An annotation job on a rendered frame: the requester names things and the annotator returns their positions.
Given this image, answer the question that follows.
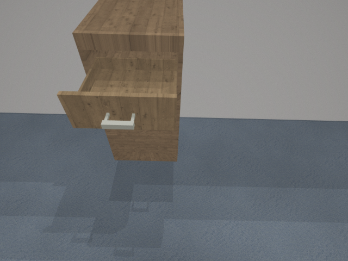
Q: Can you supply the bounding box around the drawer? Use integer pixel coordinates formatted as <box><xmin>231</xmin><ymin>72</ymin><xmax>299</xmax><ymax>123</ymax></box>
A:
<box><xmin>57</xmin><ymin>57</ymin><xmax>177</xmax><ymax>131</ymax></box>

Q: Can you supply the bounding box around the handle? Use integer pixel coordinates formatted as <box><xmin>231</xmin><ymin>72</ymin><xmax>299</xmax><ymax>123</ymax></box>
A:
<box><xmin>101</xmin><ymin>113</ymin><xmax>135</xmax><ymax>130</ymax></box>

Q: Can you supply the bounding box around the cabinet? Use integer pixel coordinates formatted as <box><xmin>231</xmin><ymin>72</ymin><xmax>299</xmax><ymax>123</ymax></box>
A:
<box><xmin>72</xmin><ymin>0</ymin><xmax>184</xmax><ymax>161</ymax></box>

